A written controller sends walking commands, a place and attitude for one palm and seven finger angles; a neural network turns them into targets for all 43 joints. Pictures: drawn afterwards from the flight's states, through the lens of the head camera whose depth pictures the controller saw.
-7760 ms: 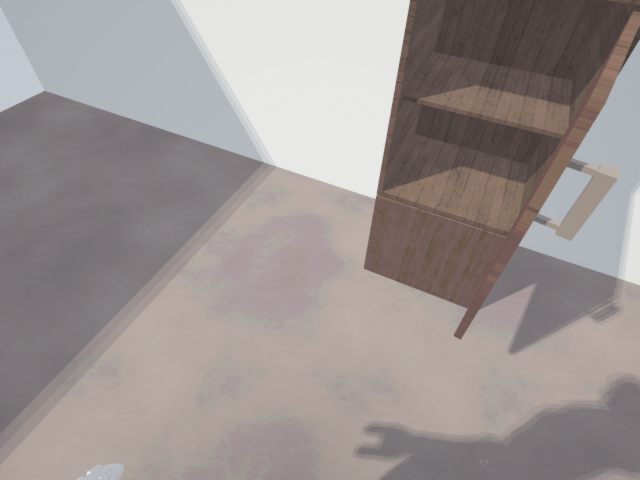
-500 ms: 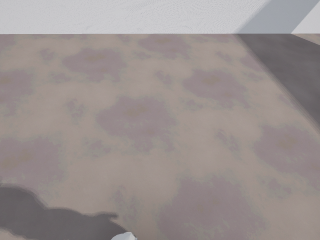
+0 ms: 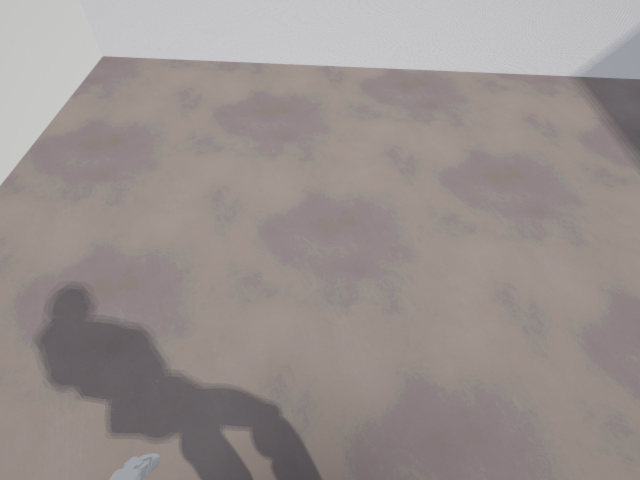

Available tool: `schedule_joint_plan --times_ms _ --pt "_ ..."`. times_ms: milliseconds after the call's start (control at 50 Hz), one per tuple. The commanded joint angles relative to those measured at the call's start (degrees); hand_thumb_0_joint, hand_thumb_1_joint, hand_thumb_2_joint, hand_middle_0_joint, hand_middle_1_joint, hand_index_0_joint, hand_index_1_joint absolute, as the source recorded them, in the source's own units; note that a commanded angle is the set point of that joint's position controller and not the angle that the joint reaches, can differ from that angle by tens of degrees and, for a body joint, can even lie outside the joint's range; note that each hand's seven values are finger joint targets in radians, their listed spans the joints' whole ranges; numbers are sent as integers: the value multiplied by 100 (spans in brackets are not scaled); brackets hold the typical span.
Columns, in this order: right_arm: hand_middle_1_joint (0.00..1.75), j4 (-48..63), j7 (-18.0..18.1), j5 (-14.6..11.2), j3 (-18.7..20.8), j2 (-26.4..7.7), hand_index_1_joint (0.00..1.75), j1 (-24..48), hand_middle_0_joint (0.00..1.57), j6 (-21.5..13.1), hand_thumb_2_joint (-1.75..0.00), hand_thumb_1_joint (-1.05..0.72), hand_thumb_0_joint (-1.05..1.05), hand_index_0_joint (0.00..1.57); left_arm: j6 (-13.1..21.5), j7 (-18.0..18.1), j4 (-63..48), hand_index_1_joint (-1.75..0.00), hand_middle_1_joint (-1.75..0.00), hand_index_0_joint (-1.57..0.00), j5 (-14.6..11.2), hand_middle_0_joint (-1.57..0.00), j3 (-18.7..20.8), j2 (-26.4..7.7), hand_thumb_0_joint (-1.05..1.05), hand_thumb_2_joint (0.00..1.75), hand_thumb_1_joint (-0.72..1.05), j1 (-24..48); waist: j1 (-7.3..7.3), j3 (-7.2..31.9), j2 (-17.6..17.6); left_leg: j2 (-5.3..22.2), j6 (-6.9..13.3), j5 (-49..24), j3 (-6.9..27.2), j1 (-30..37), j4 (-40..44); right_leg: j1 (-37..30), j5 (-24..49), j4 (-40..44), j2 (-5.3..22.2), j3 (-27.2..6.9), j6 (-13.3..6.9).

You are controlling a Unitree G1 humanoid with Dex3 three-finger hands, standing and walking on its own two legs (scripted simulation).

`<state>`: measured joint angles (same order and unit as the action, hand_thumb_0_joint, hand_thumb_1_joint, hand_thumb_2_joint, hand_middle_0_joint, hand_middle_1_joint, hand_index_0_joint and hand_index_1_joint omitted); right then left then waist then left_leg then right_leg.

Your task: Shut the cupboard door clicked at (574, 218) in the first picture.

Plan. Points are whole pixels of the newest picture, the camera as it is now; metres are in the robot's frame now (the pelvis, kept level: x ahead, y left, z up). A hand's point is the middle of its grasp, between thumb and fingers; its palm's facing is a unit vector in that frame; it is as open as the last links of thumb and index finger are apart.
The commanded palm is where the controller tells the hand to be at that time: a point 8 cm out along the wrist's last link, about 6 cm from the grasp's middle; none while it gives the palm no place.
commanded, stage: turn to face it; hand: left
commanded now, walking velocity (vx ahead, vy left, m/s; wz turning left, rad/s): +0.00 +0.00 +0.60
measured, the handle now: out of the picture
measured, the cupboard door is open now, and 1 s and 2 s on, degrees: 80 80 80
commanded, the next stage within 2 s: none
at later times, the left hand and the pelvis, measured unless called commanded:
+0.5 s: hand out of the picture -0.05 +0.14 -0.15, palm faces +0.37 -0.88 -0.29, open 7.4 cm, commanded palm none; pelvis -0.02 -0.06 +0.00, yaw +21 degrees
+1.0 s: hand out of the picture -0.08 +0.20 -0.15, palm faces +0.62 -0.73 -0.28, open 7.4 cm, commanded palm none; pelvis -0.04 -0.04 +0.00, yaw +38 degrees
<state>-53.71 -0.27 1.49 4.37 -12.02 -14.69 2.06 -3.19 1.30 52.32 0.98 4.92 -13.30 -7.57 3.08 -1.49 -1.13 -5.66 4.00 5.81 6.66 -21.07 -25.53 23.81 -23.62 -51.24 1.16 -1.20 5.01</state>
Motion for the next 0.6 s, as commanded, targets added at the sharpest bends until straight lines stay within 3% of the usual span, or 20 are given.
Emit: schedule_joint_plan --times_ms 0,20,60,80,100,120,140,160,180,200,240,300,400,460,540,580 --pt "30 460 67 13 331 -1212 30 -36 20 -26 -90 -90 0 20 157 58 -475 -30 -30 -20 -52 -20 57 -441 0 90 90 -305 -131 640 -841 1505 549 440 2368 739 903 -267 -198 781 -168 -101 -162" --pt "30 501 53 14 345 -1206 30 67 20 -10 -90 -90 0 20 168 61 -473 -30 -30 -20 -58 -20 59 -465 0 90 90 -476 -211 642 -807 1398 461 354 2297 597 852 -591 -96 1229 -231 -56 -200" --pt "30 600 11 -20 361 -1143 30 309 20 36 -90 -90 0 20 183 81 -368 -30 -30 -20 -80 -20 104 -572 0 90 90 -999 -452 606 -778 1052 2 1003 1943 -276 781 -1846 520 2564 -203 107 -337" --pt "30 651 -17 -70 341 -873 30 293 20 69 -90 -90 0 20 222 112 -355 -30 -30 -20 -28 -20 174 -881 0 90 90 -1179 -532 531 -6 614 -340 1753 1374 -1185 -86 -2581 184 3510 578 -599 -625" --pt "30 775 6 -94 286 -488 30 121 20 54 -90 -90 0 20 254 144 -544 -30 -30 -20 85 -20 242 -1415 0 90 90 -948 -495 402 1782 -192 -773 2388 12 -2108 -2062 -2527 -925 4348 2392 -2639 -1308" --pt "30 785 6 22 358 -895 30 174 20 41 -90 -90 0 20 220 159 -763 -30 -30 -20 10 -20 148 -1352 0 90 90 -250 -286 98 1304 168 -692 2460 -23 -1679 -3201 -1129 -676 4367 2851 -2335 -1497" --pt "30 691 -25 36 356 -855 30 241 20 109 -90 -90 0 20 256 149 -842 -30 -30 -20 -13 -20 138 -1109 0 90 90 124 -132 -136 1146 348 -641 2165 -33 -1409 -3781 -573 -301 4279 2366 -1965 -1356" --pt "30 576 -78 30 337 -816 30 193 20 140 -90 -90 0 20 298 109 -828 -30 -30 -20 -17 -20 52 -867 0 90 90 307 -5 -429 869 477 -670 1753 -165 -1345 -4220 -378 385 4051 1926 -1243 -1195" --pt "30 490 -114 26 300 -724 30 31 20 141 -90 -90 0 20 347 83 -798 -30 -30 -20 -12 -20 -18 -680 0 90 90 362 96 -471 801 530 -742 1406 -291 -1414 -4416 -603 1230 3747 1582 -587 -1061" --pt "30 450 -128 6 269 -680 30 -29 20 138 -90 -90 0 20 389 71 -746 -30 -30 -20 -12 -20 -44 -610 0 90 90 156 32 -349 852 550 -803 1248 -393 -1484 -4517 -941 1892 3539 1466 -254 -999" --pt "30 460 -129 -8 242 -658 30 66 20 143 -90 -90 0 20 423 76 -627 -30 -30 -20 -7 -20 -35 -623 0 90 90 -228 -110 -141 946 643 -903 1175 -483 -1544 -4497 -1452 2698 3312 1513 -11 -993" --pt "30 515 -122 0 206 -674 30 439 20 173 -90 -90 0 20 415 70 -457 -30 -30 -20 4 -20 -22 -715 0 90 90 -762 -347 -11 1043 721 -982 1333 -582 -1607 -4274 -1936 3183 3160 1628 77 -1045" --pt "30 548 -126 -30 109 -627 30 957 20 166 -90 -90 0 20 390 62 -316 -30 -30 -20 50 -20 -5 -844 0 90 90 -1168 -536 77 1228 792 -975 1709 -816 -1408 -3523 -2320 3933 2983 1804 361 -1121" --pt "30 608 -136 -61 22 -551 30 1216 20 109 -90 -90 0 20 357 67 -245 -30 -30 -20 77 -20 29 -941 0 90 90 -1265 -640 218 1403 784 -888 1900 -1066 -975 -2520 -2458 4318 2767 1893 547 -1156" --pt "30 683 -114 -89 -29 -532 30 1134 20 20 -90 -90 0 20 307 48 -172 -30 -30 -20 87 -20 107 -1075 0 90 90 -1244 -638 433 1545 669 -686 1812 -1375 -199 -1294 -2422 4511 2379 2027 816 -1077" --pt "30 643 -90 -59 13 -704 30 788 20 -39 -90 -90 0 20 297 18 -144 -30 -30 -20 34 -20 127 -1085 0 90 90 -1162 -389 631 1310 616 -550 943 -1444 730 -134 -2064 4340 1668 1933 1138 -776"
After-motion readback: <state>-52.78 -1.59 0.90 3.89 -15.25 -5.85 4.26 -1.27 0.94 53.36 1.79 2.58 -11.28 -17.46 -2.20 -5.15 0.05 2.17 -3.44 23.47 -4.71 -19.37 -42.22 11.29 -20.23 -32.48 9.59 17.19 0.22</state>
